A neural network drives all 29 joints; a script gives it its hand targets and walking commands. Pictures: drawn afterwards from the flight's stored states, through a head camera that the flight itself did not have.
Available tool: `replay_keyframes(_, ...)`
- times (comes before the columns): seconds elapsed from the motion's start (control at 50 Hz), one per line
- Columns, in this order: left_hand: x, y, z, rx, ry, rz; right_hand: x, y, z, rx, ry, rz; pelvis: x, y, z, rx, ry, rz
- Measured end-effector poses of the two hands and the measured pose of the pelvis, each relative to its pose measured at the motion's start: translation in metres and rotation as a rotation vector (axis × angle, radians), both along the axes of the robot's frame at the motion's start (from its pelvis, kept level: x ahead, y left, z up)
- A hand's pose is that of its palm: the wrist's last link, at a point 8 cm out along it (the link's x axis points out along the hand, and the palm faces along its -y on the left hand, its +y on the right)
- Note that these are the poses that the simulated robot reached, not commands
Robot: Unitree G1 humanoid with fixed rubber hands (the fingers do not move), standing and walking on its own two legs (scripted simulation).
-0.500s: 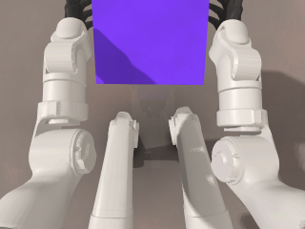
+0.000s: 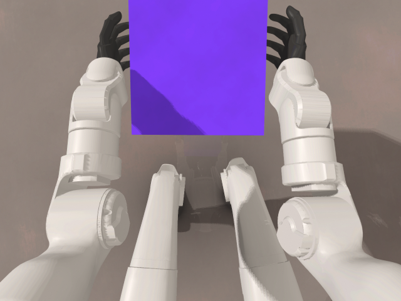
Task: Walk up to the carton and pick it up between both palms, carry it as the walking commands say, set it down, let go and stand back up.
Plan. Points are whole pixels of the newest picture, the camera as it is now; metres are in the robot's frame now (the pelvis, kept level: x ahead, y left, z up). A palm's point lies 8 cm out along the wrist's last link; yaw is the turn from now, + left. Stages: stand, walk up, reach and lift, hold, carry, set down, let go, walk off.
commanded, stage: reach and lift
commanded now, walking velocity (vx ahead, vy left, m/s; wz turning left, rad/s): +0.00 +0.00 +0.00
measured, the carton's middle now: (200, 69) +0.50 +0.00 -0.12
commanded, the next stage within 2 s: none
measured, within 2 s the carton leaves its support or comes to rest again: neither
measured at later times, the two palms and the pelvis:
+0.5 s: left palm (89, 59) +0.47 +0.15 +0.02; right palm (308, 56) +0.46 -0.14 +0.03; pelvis +0.02 +0.00 +0.07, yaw +0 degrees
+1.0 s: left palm (52, 40) +0.45 +0.14 +0.11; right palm (363, 37) +0.43 -0.15 +0.12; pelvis +0.06 +0.00 +0.13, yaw +0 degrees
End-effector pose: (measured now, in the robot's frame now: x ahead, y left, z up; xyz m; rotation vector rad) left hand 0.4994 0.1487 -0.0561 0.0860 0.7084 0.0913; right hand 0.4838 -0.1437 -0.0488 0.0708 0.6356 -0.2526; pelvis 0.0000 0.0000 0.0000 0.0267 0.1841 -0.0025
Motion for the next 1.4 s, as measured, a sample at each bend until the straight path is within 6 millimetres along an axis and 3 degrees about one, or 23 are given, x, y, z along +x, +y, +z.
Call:
replay_keyframes(0.86, -0.040, 0.000, 0.131, 0.002, 0.016, 0.000, -0.043, 0.002, 0.132, -0.016, 0.011, -0.014, 0.033, -0.001, 0.112, -0.009, -0.154, 0.000)
replay_keyframes(1.02, -0.049, -0.005, 0.172, -0.004, 0.042, 0.005, -0.052, -0.003, 0.176, -0.005, 0.036, -0.024, 0.065, -0.003, 0.129, -0.008, -0.051, 0.003)
replay_keyframes(1.16, -0.051, -0.009, 0.215, -0.006, 0.025, 0.008, -0.050, -0.007, 0.220, -0.009, 0.020, -0.018, 0.097, -0.003, 0.146, -0.016, -0.102, 0.008)
replay_keyframes(1.28, -0.050, -0.003, 0.235, -0.001, 0.023, -0.004, -0.045, -0.003, 0.238, -0.008, 0.022, 0.004, 0.118, 0.000, 0.156, -0.023, -0.159, 0.008)
replay_keyframes(1.4, -0.056, 0.004, 0.243, -0.003, 0.031, 0.004, -0.043, 0.002, 0.246, -0.021, 0.034, 0.041, 0.135, 0.005, 0.165, -0.030, -0.201, 0.021)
